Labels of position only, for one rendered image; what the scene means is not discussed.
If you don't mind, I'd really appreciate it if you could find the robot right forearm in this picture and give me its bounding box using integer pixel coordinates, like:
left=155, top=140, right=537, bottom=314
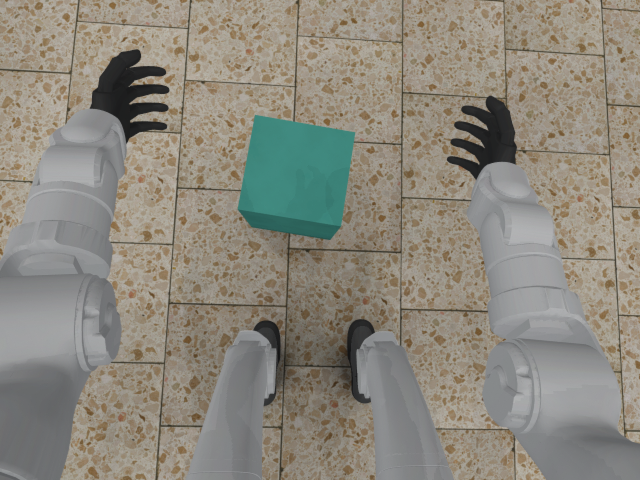
left=467, top=162, right=621, bottom=422

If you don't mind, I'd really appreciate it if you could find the robot left thigh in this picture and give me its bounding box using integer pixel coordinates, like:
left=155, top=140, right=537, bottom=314
left=185, top=341, right=277, bottom=480

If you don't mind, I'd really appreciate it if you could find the left robot hand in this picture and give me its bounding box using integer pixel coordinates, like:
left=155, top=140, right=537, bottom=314
left=90, top=49, right=169, bottom=144

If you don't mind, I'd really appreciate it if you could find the right robot upper arm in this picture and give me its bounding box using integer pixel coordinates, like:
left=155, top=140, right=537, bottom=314
left=482, top=338, right=640, bottom=480

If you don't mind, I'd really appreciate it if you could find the robot left forearm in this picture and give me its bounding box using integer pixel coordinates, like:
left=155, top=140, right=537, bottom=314
left=0, top=109, right=127, bottom=279

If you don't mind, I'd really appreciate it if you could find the robot left foot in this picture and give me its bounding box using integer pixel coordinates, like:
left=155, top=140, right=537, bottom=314
left=253, top=320, right=280, bottom=406

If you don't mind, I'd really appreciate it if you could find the left robot upper arm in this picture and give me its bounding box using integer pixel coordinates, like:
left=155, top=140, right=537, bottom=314
left=0, top=273, right=122, bottom=480

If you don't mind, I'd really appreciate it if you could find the carton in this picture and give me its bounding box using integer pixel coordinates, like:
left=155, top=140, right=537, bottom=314
left=238, top=115, right=355, bottom=240

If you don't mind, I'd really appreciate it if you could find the right robot hand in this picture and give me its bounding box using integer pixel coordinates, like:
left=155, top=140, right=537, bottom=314
left=447, top=96, right=517, bottom=179

